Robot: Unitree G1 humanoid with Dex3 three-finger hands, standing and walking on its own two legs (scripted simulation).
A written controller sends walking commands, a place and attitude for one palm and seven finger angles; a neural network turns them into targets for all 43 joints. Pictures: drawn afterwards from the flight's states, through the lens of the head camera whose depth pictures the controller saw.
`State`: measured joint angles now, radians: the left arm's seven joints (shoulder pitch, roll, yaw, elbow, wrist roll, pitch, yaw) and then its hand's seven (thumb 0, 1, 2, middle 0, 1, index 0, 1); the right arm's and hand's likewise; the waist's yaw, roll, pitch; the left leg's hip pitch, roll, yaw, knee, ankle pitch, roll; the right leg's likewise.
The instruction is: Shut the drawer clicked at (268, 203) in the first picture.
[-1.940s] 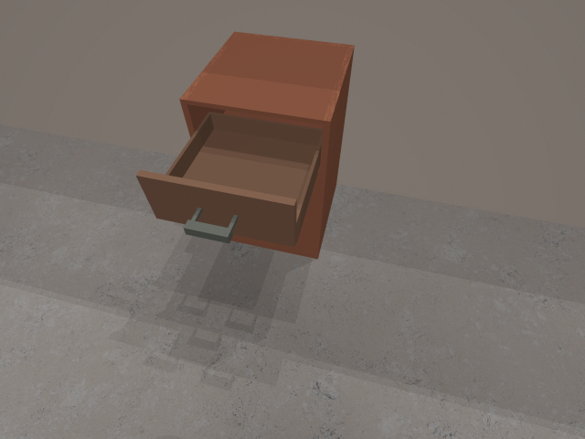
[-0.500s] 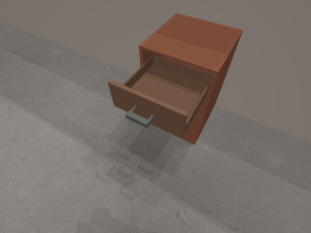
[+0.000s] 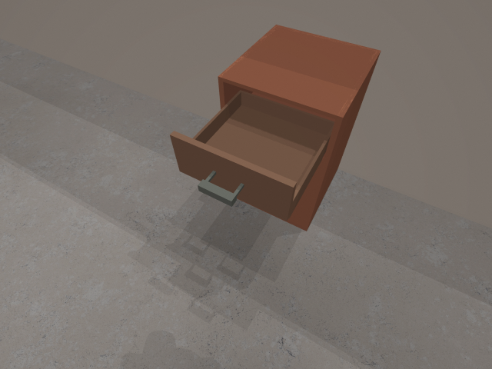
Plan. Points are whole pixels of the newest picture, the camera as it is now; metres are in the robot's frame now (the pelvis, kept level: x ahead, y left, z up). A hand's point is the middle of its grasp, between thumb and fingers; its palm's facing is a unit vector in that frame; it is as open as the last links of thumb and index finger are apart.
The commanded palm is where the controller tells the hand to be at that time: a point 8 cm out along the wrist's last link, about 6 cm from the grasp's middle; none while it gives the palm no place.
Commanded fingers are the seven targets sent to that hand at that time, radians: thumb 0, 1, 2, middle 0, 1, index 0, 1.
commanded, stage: look at it before walking up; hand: left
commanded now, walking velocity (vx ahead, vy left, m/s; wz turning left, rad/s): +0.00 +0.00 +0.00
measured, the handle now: (221, 186) +0.59 +0.11 -0.19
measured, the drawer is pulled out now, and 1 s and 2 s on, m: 0.30 0.30 0.30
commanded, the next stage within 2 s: turn to face it in 0.30 s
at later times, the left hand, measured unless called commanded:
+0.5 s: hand out of the picture -0.02 +0.15 -0.17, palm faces +0.05 -0.98 -0.18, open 7.4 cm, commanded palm none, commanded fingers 0.00 0.90 0.90 -0.20 -0.30 -0.20 -0.30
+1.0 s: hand out of the picture +0.07 +0.18 -0.16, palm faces -0.15 -0.94 -0.30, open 7.4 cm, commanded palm none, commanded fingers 0.00 0.90 0.90 -0.20 -0.30 -0.20 -0.30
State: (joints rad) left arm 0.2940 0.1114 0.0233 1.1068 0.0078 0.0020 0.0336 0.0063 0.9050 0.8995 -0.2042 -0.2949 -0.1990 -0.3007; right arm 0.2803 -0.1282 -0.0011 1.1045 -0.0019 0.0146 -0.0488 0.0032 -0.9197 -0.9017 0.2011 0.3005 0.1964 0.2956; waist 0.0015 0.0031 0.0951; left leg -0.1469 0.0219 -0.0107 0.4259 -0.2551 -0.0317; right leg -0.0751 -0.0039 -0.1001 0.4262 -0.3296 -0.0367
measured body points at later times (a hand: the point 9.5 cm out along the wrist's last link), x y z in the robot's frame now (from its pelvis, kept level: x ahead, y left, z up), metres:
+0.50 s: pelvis +0.00 +0.00 +0.00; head +0.03 -0.01 +0.45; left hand -0.02 +0.21 -0.16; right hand -0.02 -0.21 -0.17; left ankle -0.02 +0.14 -0.74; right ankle -0.06 -0.09 -0.74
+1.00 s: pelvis -0.01 -0.01 +0.00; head +0.04 -0.04 +0.44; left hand +0.08 +0.23 -0.14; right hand -0.01 -0.26 -0.16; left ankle -0.02 +0.14 -0.69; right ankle -0.06 -0.09 -0.74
